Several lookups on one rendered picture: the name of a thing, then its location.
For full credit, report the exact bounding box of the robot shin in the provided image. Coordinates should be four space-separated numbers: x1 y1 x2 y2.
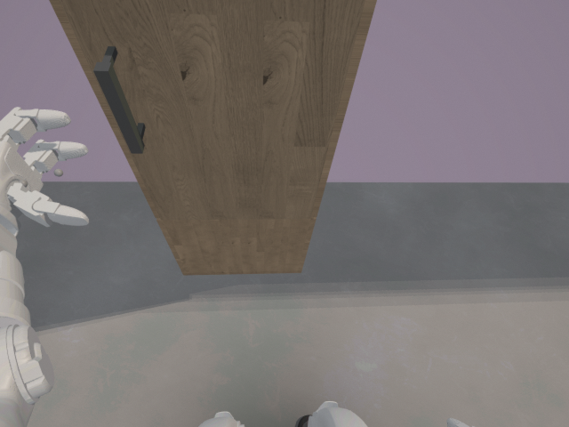
316 401 338 412
214 412 234 419

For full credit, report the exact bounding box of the robot left hand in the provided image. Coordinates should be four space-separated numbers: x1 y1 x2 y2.
0 107 89 227

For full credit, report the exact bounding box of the handle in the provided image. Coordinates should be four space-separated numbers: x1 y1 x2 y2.
93 46 146 154

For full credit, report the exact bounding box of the robot right shin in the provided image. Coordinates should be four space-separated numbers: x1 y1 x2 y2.
316 401 338 412

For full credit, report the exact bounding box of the left robot upper arm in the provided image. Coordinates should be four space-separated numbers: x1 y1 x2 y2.
0 324 54 427

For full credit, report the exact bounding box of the robot left forearm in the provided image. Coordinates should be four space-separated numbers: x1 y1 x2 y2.
0 205 31 328

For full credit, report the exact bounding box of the cupboard door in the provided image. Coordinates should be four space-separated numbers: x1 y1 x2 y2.
59 0 365 220

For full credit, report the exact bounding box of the robot left shin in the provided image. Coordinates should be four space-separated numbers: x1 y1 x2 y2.
214 412 234 419

